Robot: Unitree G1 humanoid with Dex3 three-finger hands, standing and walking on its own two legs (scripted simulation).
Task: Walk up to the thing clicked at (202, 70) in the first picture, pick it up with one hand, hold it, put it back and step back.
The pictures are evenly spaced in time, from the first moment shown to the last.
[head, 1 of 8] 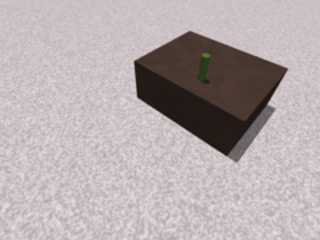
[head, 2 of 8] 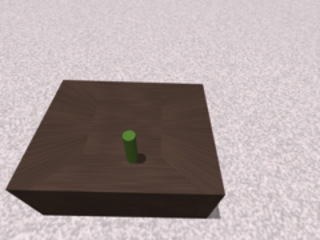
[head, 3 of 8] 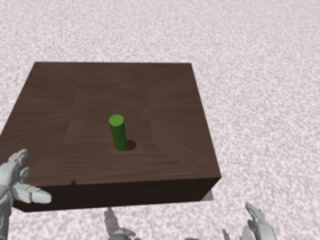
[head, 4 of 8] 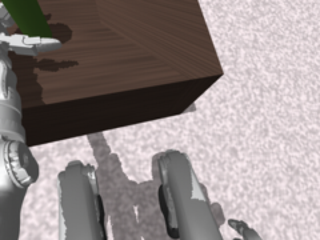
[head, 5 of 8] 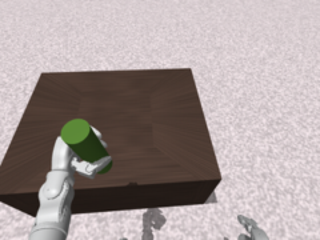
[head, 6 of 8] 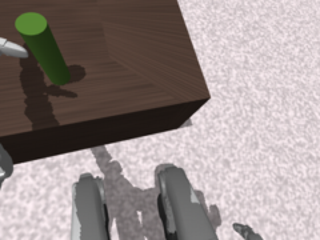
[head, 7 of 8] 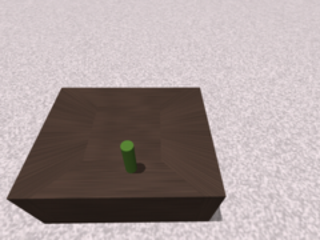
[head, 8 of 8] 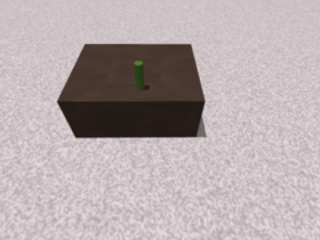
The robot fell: no
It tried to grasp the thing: yes
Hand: left
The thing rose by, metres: 0.32
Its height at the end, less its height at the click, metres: +0.00
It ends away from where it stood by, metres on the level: 0.03
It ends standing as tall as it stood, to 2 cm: yes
